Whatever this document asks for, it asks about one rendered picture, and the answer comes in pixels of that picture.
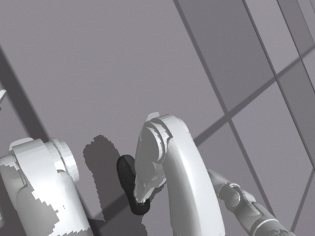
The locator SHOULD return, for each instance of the right robot foot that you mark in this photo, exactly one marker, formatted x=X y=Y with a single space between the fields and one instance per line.
x=126 y=173

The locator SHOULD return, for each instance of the right robot hand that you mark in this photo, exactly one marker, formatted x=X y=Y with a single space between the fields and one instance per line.
x=218 y=181

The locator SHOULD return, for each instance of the right robot arm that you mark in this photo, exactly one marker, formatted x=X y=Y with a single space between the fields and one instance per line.
x=253 y=217

